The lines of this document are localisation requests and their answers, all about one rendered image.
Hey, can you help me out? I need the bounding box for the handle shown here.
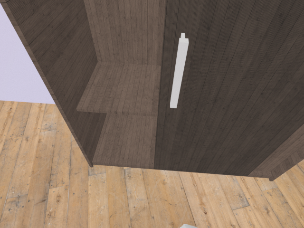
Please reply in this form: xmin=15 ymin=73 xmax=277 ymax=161
xmin=170 ymin=33 xmax=189 ymax=108

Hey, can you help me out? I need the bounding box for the wardrobe door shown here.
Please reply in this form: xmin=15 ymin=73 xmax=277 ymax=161
xmin=154 ymin=0 xmax=304 ymax=176
xmin=254 ymin=124 xmax=304 ymax=171

